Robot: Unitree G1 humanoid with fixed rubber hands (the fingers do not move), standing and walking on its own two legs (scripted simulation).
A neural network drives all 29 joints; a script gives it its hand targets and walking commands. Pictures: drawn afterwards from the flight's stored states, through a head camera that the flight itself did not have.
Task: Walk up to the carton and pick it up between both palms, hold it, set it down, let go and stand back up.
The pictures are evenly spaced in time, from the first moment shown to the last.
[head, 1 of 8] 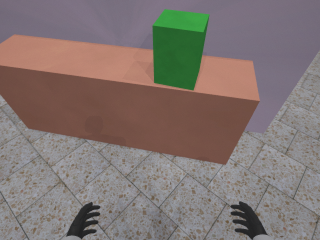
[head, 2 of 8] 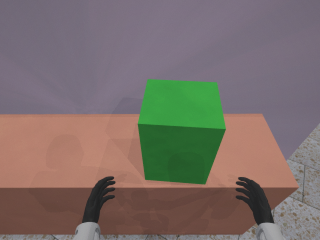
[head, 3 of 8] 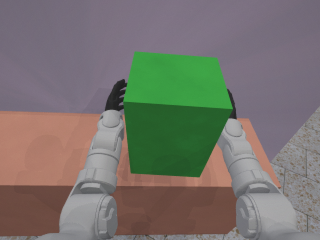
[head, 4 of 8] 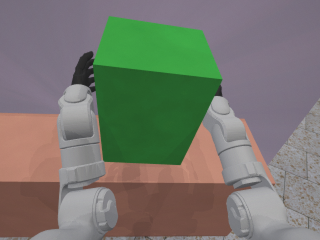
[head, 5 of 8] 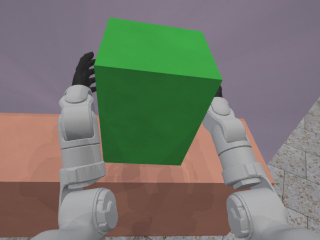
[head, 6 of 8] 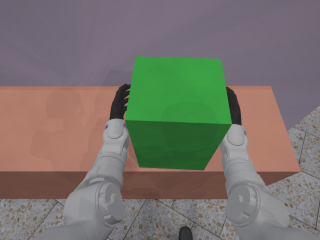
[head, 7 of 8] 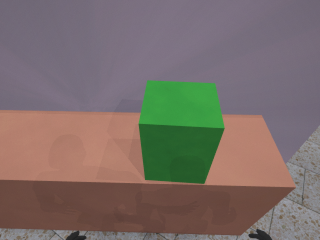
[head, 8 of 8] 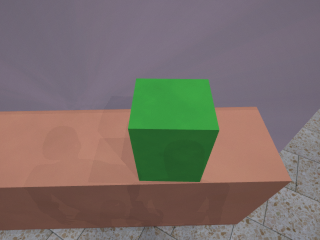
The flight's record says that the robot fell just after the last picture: no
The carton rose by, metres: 0.22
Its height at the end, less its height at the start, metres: +0.00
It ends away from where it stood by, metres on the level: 0.01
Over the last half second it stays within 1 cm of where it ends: yes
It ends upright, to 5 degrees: yes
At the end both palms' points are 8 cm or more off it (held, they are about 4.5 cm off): yes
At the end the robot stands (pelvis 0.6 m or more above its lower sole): yes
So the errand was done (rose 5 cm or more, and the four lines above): yes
